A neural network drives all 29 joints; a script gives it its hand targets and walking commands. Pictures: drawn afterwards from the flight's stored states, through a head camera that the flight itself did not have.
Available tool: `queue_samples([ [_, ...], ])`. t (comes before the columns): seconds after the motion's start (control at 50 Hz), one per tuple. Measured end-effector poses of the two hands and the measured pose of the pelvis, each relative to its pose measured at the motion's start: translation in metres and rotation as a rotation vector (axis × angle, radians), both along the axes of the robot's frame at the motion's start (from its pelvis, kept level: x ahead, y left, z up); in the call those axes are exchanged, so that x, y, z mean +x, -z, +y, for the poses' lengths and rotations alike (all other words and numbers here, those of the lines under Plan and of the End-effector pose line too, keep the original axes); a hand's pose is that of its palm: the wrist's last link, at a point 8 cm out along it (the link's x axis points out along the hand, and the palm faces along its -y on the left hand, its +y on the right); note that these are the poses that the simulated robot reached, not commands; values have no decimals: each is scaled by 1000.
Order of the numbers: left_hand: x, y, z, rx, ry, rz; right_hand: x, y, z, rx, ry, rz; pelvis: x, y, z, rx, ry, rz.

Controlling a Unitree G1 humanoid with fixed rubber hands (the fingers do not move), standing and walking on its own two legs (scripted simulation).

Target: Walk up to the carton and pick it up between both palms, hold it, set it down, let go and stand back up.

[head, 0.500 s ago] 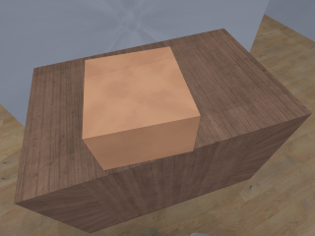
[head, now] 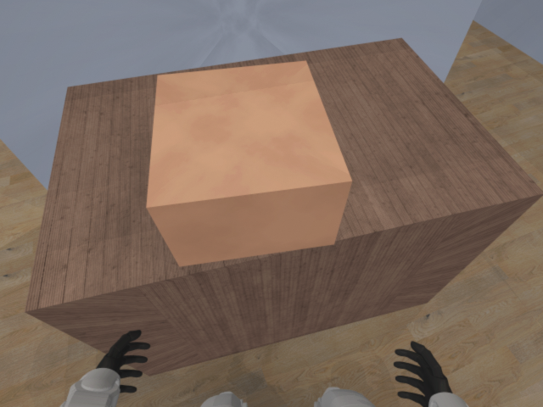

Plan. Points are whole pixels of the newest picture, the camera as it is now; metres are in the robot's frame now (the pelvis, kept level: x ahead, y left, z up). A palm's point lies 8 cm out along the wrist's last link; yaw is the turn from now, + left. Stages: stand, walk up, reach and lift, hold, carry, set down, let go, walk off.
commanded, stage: reach and lift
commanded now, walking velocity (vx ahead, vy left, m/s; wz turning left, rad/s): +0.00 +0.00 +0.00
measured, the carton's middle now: (245, 159) +0.53 +0.06 +0.01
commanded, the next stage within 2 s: none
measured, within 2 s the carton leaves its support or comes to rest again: neither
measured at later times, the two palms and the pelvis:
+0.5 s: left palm (104, 365) +0.19 +0.26 -0.04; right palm (446, 381) +0.16 -0.21 -0.04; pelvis +0.02 +0.00 +0.03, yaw +0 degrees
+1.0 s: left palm (95, 334) +0.23 +0.27 +0.00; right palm (436, 324) +0.23 -0.21 -0.01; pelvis +0.05 +0.01 +0.04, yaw +0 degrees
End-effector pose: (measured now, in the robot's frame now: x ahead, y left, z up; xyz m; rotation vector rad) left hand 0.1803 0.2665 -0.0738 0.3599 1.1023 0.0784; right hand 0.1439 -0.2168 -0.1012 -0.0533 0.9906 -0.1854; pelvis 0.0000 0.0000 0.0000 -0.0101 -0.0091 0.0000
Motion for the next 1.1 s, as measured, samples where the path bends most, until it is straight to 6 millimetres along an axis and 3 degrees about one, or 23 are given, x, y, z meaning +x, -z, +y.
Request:
queue_samples([
  [0.14,27,-26,-4,-50,-24,-124,8,-23,10,13,-11,-110,4,-13,0,12,9,-18],
  [0.3,16,-30,-11,-103,-50,-182,-1,-46,-12,-49,-16,-139,14,-27,2,15,9,-42],
  [0.42,10,-31,-9,-114,-85,-242,3,-53,-5,-38,-39,-163,18,-31,3,16,7,-52],
  [0.62,23,-46,-4,-134,-101,-372,35,-63,17,4,-64,-269,31,-34,9,12,4,-36],
  [1.1,50,-76,-1,-185,-116,-640,94,-95,13,28,-97,-504,49,-35,12,1,-10,-34],
])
